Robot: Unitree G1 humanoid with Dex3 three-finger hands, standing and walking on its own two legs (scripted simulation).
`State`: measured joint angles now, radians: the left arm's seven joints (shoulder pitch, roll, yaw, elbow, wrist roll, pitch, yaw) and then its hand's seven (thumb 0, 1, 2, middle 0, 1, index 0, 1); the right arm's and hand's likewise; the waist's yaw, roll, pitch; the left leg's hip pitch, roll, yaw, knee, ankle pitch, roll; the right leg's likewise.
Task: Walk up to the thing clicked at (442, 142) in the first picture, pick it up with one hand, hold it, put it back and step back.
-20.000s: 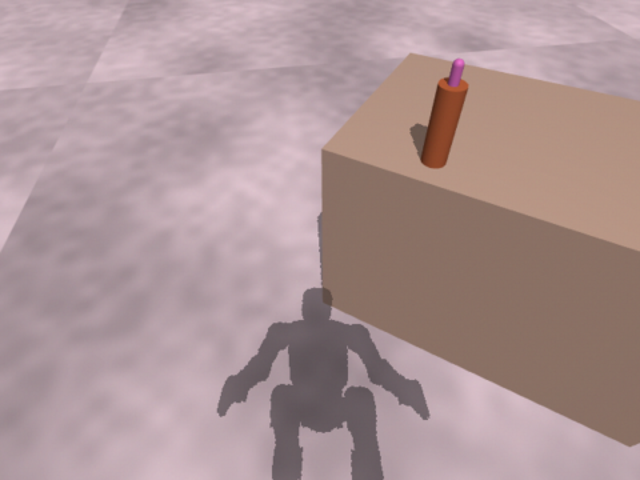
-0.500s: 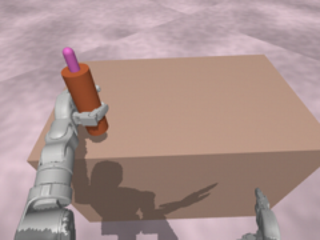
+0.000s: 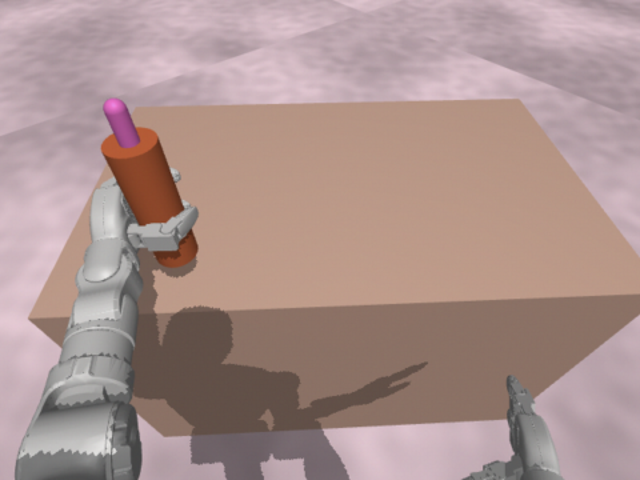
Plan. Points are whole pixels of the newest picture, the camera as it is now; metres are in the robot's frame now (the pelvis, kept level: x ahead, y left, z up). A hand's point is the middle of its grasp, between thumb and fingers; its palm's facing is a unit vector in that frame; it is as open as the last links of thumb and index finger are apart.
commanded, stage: lower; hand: left
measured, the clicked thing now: (150, 190) +0.42 +0.21 +0.16
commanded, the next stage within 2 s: loosen in 0.48 s
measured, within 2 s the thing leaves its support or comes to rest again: rests again in 0.78 s
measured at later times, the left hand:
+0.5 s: hand (179, 243) +0.43 +0.21 +0.05, palm faces +0.20 -0.98 +0.00, open 8.2 cm
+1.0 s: hand (179, 223) +0.45 +0.21 +0.07, palm faces +0.19 -0.98 +0.02, open 10.0 cm
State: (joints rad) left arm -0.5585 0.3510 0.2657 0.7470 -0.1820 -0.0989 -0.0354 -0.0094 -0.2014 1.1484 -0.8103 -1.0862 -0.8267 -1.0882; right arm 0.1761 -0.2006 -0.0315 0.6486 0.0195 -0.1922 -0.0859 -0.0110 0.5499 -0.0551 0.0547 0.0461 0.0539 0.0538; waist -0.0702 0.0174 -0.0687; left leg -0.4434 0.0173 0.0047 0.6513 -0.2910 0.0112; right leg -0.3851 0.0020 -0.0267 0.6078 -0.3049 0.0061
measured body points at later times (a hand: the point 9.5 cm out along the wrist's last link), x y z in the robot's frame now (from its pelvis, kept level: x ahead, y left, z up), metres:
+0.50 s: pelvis -0.01 +0.00 -0.03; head +0.05 +0.03 +0.42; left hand +0.42 +0.26 +0.05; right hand +0.15 -0.27 -0.07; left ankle +0.02 +0.11 -0.72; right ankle +0.00 -0.13 -0.72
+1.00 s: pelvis +0.00 +0.01 -0.03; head +0.06 +0.03 +0.41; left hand +0.43 +0.26 +0.07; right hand +0.15 -0.26 -0.08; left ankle +0.02 +0.11 -0.72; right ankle +0.00 -0.13 -0.72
